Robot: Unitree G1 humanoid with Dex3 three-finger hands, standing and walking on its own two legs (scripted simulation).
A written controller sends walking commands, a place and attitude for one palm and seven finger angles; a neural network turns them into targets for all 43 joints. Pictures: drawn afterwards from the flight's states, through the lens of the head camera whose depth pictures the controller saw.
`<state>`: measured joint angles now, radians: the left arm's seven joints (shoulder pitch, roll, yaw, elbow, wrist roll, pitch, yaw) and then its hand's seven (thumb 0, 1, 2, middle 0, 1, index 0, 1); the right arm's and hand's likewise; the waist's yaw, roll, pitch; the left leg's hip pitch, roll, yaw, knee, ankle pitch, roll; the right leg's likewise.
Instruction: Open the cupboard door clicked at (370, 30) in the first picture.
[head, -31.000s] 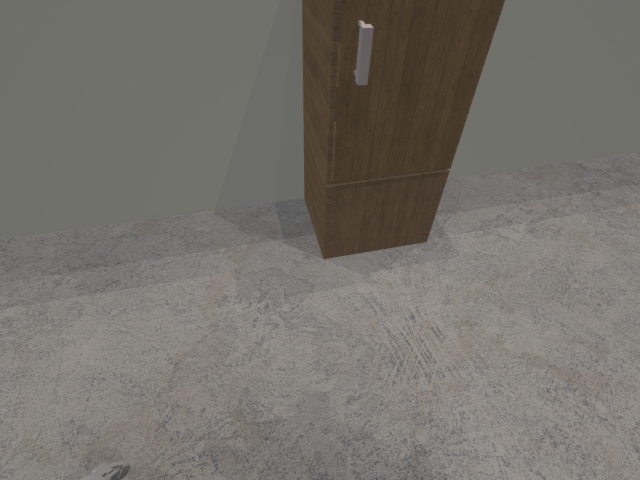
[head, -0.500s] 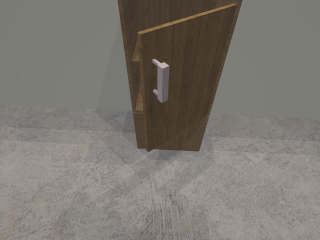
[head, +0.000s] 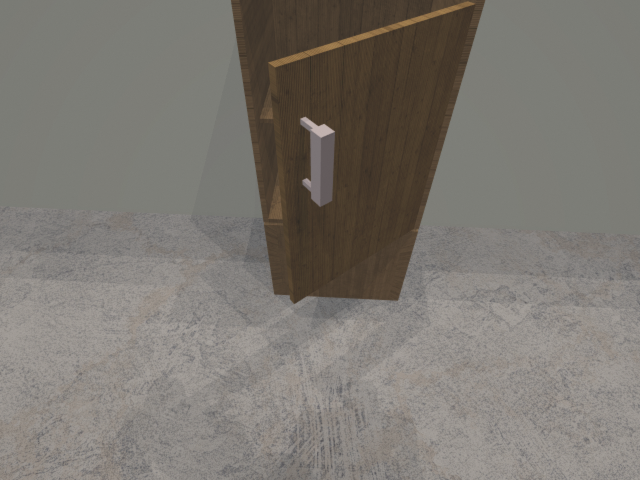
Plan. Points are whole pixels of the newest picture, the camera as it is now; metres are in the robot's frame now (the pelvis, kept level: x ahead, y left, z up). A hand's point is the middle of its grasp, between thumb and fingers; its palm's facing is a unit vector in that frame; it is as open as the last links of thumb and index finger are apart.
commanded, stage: look to check the result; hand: left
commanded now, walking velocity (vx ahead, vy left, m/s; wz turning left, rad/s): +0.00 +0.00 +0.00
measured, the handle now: (314, 161) +0.58 +0.04 +0.08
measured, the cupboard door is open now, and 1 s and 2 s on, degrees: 40 40 40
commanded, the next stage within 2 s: walk to a spot facing it in 0.12 s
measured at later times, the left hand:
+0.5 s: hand out of the picture +0.03 +0.18 -0.18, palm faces -0.02 -0.98 -0.21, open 7.4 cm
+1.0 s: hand out of the picture +0.10 +0.14 -0.16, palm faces -0.24 -0.93 -0.27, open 7.4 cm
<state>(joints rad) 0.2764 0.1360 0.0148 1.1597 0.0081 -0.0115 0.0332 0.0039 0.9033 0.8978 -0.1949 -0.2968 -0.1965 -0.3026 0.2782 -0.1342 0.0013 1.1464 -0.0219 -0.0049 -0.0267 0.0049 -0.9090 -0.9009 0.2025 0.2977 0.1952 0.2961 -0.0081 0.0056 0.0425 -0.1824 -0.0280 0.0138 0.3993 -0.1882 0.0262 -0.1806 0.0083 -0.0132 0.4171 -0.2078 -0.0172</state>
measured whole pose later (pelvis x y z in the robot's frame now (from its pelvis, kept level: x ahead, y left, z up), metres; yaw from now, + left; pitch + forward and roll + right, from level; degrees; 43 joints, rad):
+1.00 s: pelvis +0.01 -0.05 +0.00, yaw -21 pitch +2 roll +2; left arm 0.27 0.17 0.08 0.97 0.02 0.02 0.02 0.00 0.90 0.90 -0.20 -0.30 -0.20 -0.30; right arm 0.04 -0.23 -0.07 0.92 -0.01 0.06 -0.03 0.01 -0.91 -0.90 0.20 0.30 0.19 0.30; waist 0.04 0.01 0.10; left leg -0.50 0.03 -0.05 1.09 -0.37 -0.07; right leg -0.24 0.10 0.16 0.44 -0.21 -0.07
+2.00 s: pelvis +0.05 -0.02 +0.00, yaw -57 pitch +1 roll +1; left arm 0.17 0.19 0.06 0.90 0.02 0.03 0.00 0.00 0.90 0.90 -0.20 -0.30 -0.20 -0.30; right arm 0.19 -0.22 -0.06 0.92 -0.02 0.05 -0.01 0.01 -0.91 -0.90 0.20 0.30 0.19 0.30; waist -0.02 0.00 0.10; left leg -0.49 0.07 0.00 1.02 -0.38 -0.09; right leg -0.26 0.05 0.07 0.49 -0.24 -0.05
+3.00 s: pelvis +0.08 -0.31 +0.00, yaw -90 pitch +2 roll +2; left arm 0.30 0.17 0.07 1.01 0.01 -0.07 0.00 0.00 0.93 0.90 -0.20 -0.30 -0.20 -0.30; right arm 0.16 -0.18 -0.05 0.94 -0.03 -0.02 0.00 0.01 -0.91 -0.90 0.20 0.30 0.19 0.30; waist 0.00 0.01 0.05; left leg -0.65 0.14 -0.01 1.05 -0.18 -0.06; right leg -0.14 0.11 -0.01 0.33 -0.22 -0.13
